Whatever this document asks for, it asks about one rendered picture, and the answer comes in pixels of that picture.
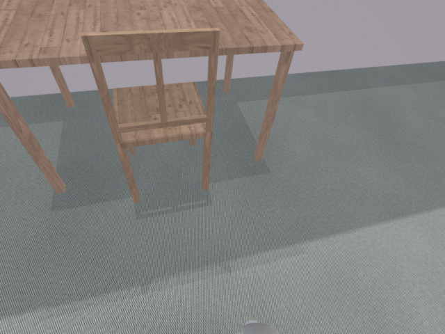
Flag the chair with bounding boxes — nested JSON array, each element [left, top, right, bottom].
[[81, 28, 220, 203]]

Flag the table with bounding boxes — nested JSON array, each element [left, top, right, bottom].
[[0, 0, 304, 193]]

